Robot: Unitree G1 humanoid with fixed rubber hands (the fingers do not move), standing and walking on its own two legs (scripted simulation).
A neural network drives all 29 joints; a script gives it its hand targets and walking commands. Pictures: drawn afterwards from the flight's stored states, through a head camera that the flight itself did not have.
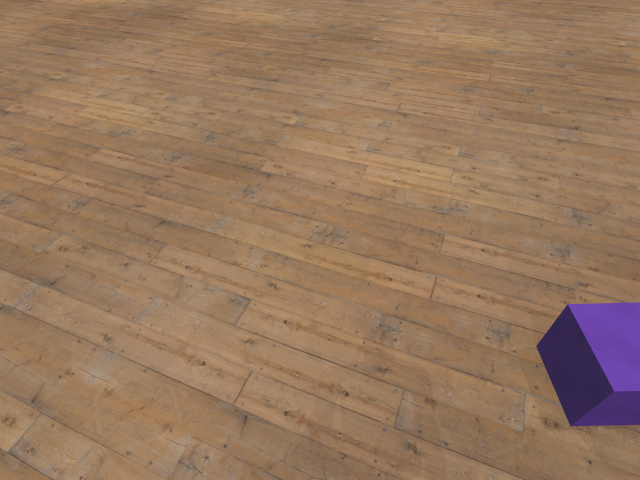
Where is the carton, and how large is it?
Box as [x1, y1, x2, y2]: [536, 302, 639, 425]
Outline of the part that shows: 639,302 568,304 536,346 570,425 639,424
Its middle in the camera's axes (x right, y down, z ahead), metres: +0.88 +0.37 +1.17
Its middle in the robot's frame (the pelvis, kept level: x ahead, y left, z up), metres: +0.60 -0.82 -0.65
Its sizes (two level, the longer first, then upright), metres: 0.270 0.264 0.255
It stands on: the floor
